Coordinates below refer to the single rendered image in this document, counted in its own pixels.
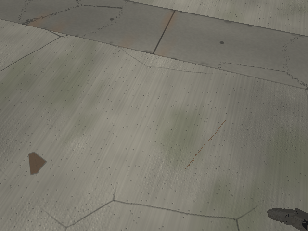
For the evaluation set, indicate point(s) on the right robot hand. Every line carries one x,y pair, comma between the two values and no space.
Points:
296,218

